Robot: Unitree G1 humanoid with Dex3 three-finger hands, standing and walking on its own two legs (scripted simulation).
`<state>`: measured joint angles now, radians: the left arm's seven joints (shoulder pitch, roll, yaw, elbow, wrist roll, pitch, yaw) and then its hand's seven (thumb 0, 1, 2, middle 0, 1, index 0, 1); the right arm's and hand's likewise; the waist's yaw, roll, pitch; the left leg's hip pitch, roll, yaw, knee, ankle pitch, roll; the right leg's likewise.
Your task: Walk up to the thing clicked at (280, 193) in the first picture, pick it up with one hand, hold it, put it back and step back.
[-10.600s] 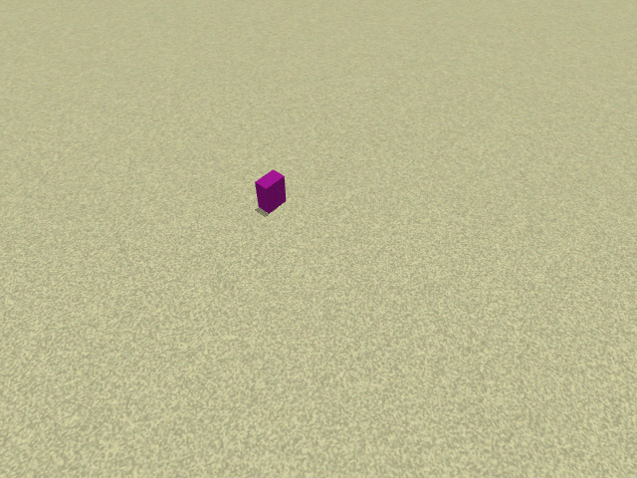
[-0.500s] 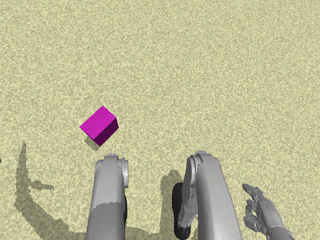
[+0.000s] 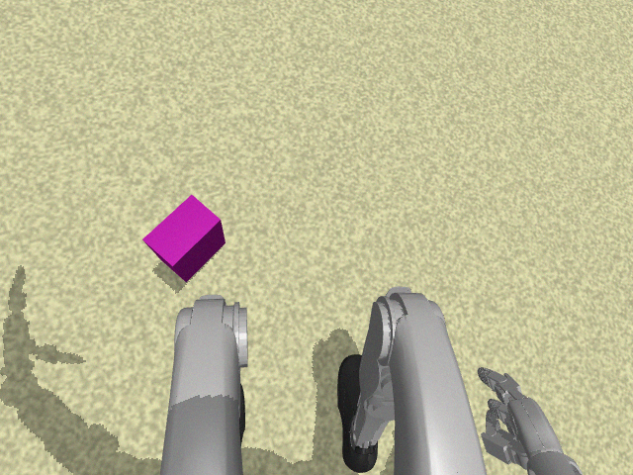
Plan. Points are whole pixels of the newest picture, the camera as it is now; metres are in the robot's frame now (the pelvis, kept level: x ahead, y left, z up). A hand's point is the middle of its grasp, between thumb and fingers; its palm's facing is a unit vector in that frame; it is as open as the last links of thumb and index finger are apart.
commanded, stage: go down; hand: left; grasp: from the side
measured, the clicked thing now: (188, 241) +0.46 +0.20 -0.32
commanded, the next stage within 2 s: approach in 0.38 s
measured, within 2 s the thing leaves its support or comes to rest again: neither
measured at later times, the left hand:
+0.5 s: hand out of the picture +0.37 +0.41 -0.02, palm faces +0.21 -0.97 -0.10, open 17.5 cm
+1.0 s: hand (74, 256) +0.39 +0.33 -0.18, palm faces +0.13 -0.99 +0.05, open 17.6 cm
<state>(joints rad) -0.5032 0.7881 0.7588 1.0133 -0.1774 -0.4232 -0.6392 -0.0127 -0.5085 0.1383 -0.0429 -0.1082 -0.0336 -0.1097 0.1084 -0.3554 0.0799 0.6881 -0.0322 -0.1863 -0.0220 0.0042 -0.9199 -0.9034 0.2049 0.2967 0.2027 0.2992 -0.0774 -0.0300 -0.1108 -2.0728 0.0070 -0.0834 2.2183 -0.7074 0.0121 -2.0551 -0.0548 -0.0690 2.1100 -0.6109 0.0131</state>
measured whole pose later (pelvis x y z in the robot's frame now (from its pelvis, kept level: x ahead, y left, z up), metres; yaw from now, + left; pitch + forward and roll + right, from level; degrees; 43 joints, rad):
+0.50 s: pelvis +0.00 +0.00 -0.02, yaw +0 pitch +31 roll -6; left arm -0.55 0.83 0.80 1.07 -0.20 -0.45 -0.68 -0.01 -0.57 0.14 -0.04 -0.10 -0.03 -0.11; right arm 0.10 -0.36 0.10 0.69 -0.04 -0.18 -0.01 0.00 -0.92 -0.91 0.20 0.30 0.20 0.30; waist -0.09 -0.04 -0.09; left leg -2.12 0.00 -0.09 2.28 -0.71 0.01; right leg -2.10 -0.06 -0.07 2.17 -0.61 0.01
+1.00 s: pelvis -0.01 +0.00 -0.08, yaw -4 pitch +24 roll -11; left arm -0.57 0.76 0.72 1.25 -0.25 -0.77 -0.64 -0.01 -0.58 0.08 -0.06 -0.09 -0.04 -0.10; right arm -0.02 -0.38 0.23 0.65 -0.15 -0.18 0.05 0.00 -0.92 -0.90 0.20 0.30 0.20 0.30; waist -0.16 -0.15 0.08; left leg -2.22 0.00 -0.17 2.51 -0.72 0.01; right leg -2.16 -0.04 -0.13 2.33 -0.59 0.02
